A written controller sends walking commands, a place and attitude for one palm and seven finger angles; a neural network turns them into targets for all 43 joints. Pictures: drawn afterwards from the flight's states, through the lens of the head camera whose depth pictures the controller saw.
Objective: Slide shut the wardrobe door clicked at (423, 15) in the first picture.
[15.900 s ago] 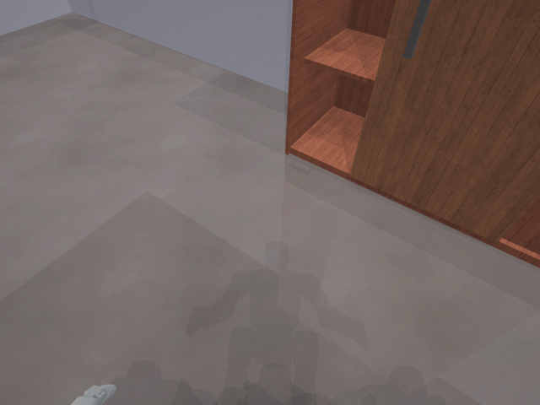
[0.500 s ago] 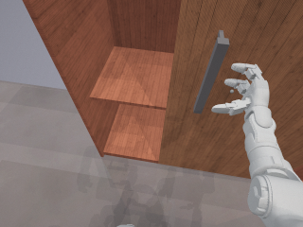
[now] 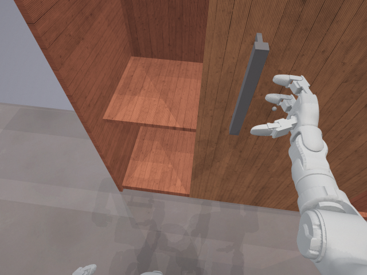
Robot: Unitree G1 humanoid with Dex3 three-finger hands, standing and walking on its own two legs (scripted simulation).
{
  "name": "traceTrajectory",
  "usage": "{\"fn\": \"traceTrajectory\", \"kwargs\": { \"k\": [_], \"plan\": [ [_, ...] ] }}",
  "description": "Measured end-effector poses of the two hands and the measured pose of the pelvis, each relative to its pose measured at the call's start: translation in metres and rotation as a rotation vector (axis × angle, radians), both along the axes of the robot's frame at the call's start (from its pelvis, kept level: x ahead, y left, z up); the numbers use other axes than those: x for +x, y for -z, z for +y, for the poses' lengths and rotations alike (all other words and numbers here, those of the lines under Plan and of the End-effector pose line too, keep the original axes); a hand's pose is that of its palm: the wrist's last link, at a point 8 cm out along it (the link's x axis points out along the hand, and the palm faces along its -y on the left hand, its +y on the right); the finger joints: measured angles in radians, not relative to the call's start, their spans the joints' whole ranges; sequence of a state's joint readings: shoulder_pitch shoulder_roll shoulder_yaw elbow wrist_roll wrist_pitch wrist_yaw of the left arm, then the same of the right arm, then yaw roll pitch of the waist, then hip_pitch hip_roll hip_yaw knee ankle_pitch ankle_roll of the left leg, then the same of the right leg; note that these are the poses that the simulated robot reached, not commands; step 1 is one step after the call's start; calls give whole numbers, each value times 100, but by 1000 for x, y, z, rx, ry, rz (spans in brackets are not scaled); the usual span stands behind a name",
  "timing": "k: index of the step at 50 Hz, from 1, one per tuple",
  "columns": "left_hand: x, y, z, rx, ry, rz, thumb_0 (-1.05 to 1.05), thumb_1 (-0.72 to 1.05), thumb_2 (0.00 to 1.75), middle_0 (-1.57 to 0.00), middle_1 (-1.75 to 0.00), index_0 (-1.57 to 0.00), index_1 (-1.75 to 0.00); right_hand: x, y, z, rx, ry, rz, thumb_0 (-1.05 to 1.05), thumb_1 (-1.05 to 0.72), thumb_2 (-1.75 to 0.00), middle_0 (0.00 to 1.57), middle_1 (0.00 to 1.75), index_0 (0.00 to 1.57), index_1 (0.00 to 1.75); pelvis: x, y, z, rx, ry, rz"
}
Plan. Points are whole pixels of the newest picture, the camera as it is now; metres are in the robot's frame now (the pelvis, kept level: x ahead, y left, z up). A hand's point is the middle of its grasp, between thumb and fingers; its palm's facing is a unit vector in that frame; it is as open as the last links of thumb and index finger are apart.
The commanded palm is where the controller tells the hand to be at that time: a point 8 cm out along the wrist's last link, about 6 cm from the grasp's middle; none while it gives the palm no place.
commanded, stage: move the hooked fingers beside the handle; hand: right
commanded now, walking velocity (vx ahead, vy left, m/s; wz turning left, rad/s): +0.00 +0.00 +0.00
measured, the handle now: (244, 90) +0.52 -0.06 +0.11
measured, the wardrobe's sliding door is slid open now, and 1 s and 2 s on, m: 0.38 0.38 0.38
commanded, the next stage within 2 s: feel for the door with the fingertips in 0.08 s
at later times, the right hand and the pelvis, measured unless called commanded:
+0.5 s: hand (257, 106) +0.47 -0.09 +0.11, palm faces -0.01 +1.00 +0.00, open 14.0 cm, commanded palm +0.44 -0.14 +0.12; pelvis +0.01 +0.00 +0.00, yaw +0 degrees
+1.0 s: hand (261, 101) +0.48 -0.10 +0.12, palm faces +0.01 +1.00 -0.02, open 13.7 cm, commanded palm +0.46 -0.14 +0.12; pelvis +0.00 +0.01 +0.00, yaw -1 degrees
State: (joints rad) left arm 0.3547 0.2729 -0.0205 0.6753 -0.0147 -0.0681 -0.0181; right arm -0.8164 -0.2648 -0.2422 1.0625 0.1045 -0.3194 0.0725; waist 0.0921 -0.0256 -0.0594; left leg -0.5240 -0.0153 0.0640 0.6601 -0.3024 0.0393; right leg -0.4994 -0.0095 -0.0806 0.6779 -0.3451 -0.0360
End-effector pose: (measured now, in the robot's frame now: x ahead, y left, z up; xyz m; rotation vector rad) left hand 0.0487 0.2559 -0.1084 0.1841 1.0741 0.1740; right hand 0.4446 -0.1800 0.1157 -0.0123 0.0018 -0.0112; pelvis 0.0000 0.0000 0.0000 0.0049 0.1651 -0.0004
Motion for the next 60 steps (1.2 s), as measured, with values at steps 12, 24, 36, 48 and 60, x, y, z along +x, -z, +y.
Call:
{"fn": "traceTrajectory", "kwargs": {
  "k": [12,24,36,48,60],
  "plan": [
    [-12,3,-1,-10,-15,46,0,91,90,-20,-29,-20,-30,2,1,2,-3,-4,-1,-1,50,-30,30,120,30,120,3,0,0,1,0,4],
    [-12,5,-2,-28,-20,44,1,91,90,-20,-29,-20,-30,5,3,33,10,-25,-7,-1,50,-30,30,120,30,120,6,0,2,-2,-7,9],
    [-6,5,1,-29,-17,26,0,91,90,-20,-29,-20,-30,8,2,34,-3,4,3,-1,50,-30,31,120,30,120,3,0,7,-4,-7,6],
    [-21,6,8,-10,-11,67,0,91,90,-20,-29,-20,-30,15,-2,28,-2,-3,1,-1,50,-30,34,122,33,123,-2,2,8,-1,8,25],
    [-41,6,5,-6,-23,101,0,91,90,-20,-29,-20,-30,16,-1,27,0,-8,-5,-1,50,-30,35,124,35,124,-6,4,4,2,5,40]
  ]
}}
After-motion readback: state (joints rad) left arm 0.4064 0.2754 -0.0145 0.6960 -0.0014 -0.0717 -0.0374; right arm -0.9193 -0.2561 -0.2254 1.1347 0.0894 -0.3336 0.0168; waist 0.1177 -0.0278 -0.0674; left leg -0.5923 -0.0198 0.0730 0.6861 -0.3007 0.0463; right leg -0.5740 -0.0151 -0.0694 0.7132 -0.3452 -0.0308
